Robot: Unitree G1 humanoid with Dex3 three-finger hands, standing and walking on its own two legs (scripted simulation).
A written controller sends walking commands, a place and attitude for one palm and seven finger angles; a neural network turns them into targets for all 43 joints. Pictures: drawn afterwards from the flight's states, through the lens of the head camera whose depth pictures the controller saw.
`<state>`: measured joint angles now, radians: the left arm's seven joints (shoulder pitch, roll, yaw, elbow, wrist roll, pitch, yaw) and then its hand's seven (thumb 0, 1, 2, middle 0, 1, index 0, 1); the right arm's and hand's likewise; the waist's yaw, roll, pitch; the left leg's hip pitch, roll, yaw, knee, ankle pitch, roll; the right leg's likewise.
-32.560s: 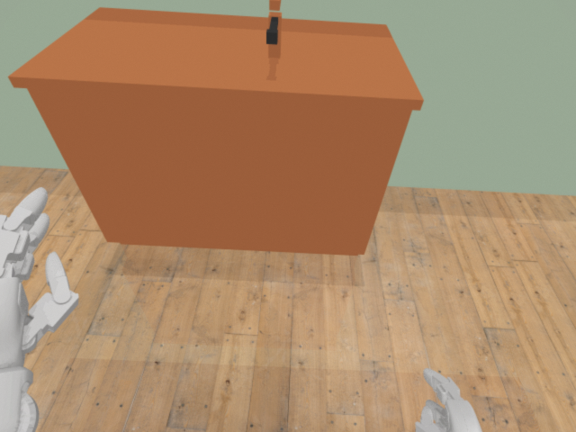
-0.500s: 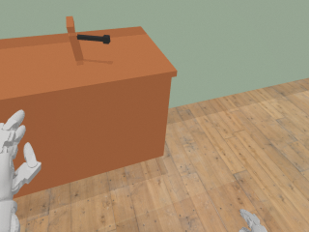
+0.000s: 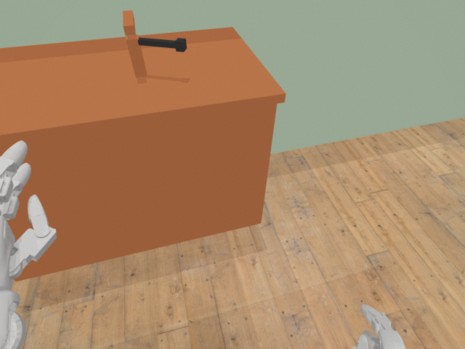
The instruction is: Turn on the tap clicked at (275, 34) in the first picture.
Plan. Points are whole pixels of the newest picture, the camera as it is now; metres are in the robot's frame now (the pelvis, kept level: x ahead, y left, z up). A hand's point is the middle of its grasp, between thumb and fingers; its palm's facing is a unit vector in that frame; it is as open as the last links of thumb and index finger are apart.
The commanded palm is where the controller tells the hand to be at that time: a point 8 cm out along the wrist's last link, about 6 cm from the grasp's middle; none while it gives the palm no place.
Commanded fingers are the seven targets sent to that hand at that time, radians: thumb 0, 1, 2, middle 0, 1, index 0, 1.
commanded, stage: stop stepping back and stand still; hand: left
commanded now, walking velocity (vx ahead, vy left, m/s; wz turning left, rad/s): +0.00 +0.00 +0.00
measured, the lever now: (180, 45) +0.86 +0.21 +0.16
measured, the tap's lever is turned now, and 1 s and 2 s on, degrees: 63 63 63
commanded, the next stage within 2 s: stand and check the lever's angle in 1.14 s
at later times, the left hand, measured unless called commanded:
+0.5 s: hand (30, 231) +0.22 +0.28 +0.17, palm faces +0.41 -0.83 -0.37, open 7.4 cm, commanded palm +0.16 +0.31 +0.19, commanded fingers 0.00 0.90 0.90 -0.20 -0.30 -0.20 -0.30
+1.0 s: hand (14, 251) +0.19 +0.29 +0.16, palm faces +0.41 -0.84 -0.36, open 7.4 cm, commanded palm +0.14 +0.32 +0.19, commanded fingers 0.00 0.90 0.90 -0.20 -0.30 -0.20 -0.30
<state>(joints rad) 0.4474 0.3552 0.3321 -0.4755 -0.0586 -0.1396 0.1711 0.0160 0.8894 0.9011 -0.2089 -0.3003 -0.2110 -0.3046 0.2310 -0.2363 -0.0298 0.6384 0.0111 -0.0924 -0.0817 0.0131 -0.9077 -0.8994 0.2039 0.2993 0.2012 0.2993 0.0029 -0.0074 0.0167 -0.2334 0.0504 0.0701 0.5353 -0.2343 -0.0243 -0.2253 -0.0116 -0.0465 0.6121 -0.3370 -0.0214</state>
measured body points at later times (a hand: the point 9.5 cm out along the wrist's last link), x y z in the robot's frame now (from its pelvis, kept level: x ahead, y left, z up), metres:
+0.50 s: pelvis +0.00 +0.03 +0.01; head +0.02 +0.04 +0.46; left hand +0.19 +0.32 +0.19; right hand +0.19 -0.19 -0.07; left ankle +0.03 +0.15 -0.73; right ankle +0.00 -0.09 -0.73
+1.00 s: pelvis -0.02 +0.04 +0.01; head -0.01 +0.04 +0.46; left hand +0.16 +0.33 +0.18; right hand +0.16 -0.19 -0.07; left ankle +0.03 +0.15 -0.73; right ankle +0.00 -0.09 -0.73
